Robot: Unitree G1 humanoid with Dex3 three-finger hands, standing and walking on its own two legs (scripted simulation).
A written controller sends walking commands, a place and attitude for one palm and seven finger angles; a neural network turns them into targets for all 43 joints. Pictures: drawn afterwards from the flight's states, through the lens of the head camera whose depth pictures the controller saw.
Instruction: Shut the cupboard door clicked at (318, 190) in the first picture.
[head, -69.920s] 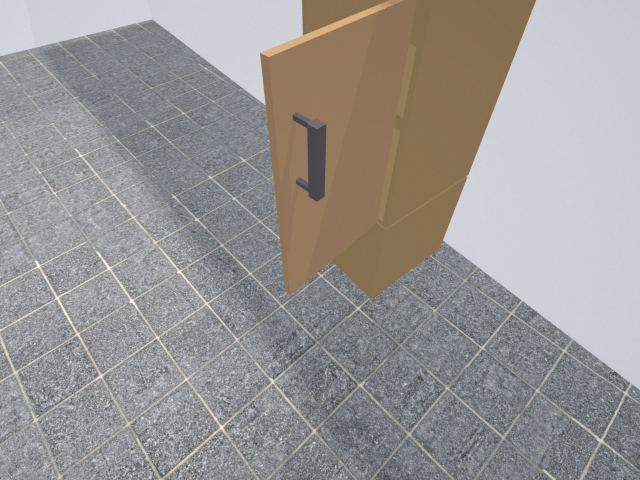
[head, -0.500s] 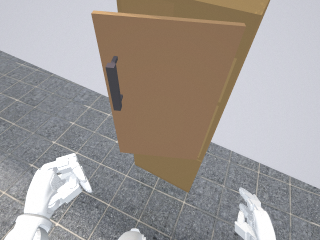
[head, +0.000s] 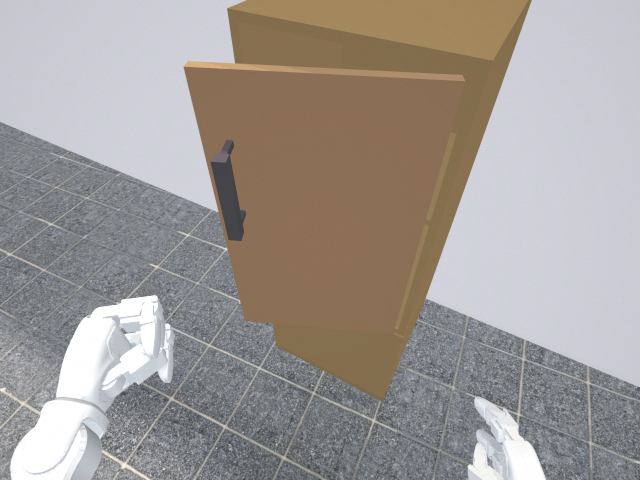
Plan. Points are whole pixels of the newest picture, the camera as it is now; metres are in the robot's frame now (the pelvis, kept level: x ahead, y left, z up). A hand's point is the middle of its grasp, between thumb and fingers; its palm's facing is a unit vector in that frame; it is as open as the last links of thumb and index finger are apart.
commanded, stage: raise the hand and make a fist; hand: left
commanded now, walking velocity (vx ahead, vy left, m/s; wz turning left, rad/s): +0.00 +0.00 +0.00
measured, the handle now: (232, 192) +0.49 +0.18 +0.10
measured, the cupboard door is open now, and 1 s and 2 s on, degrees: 23 23 23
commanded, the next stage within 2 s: bring the fist close to the handle in 0.24 s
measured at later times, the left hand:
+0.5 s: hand (191, 338) +0.24 +0.17 +0.10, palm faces +0.00 -1.00 -0.06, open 3.1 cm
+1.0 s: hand (224, 278) +0.33 +0.15 +0.10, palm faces -0.02 -1.00 -0.04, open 3.1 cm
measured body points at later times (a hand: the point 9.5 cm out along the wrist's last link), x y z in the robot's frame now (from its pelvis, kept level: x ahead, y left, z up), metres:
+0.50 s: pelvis +0.01 -0.02 +0.00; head +0.01 -0.04 +0.45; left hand +0.24 +0.22 +0.10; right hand +0.18 -0.25 -0.07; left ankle +0.07 +0.10 -0.71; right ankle -0.02 -0.12 -0.71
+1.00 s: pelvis +0.02 -0.02 +0.00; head +0.03 -0.04 +0.45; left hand +0.32 +0.20 +0.11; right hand +0.18 -0.27 -0.08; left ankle +0.07 +0.10 -0.71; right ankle -0.02 -0.12 -0.71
